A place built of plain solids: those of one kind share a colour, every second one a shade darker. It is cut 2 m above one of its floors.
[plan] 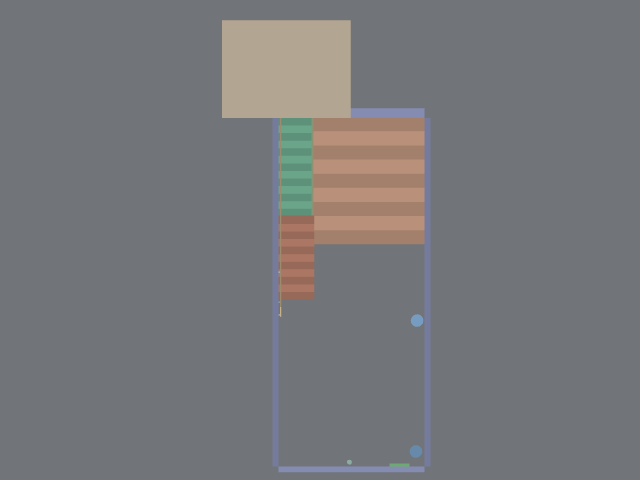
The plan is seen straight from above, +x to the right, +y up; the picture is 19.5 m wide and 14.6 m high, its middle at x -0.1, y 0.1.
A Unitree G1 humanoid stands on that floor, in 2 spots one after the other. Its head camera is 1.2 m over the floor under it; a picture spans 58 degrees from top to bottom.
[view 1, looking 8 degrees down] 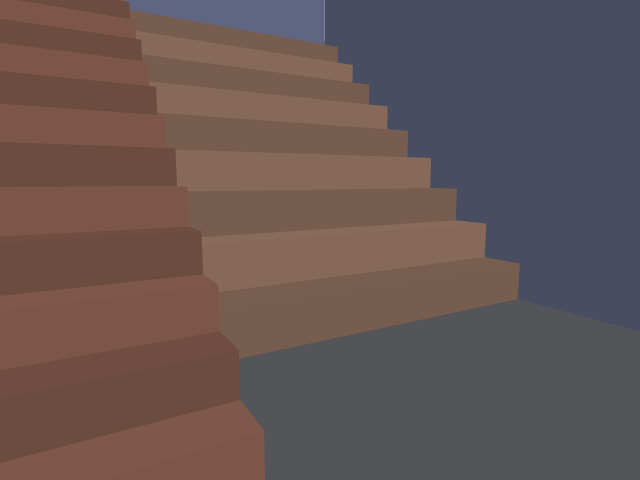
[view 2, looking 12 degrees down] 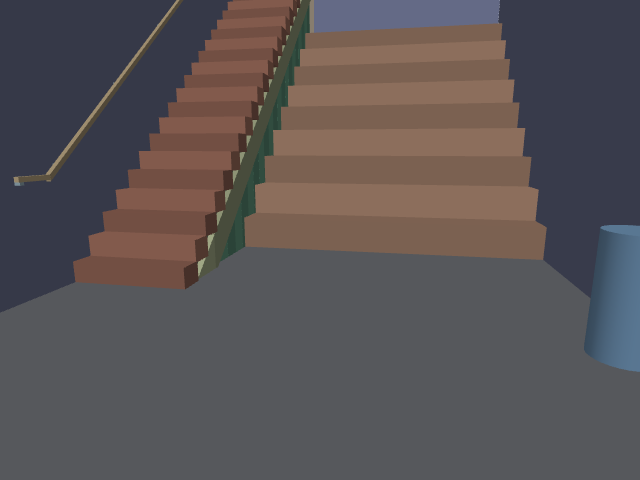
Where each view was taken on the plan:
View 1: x -0.78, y -2.71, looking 60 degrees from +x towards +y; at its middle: mass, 3.63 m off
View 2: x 1.56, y -5.01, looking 101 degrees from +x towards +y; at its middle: mass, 5.18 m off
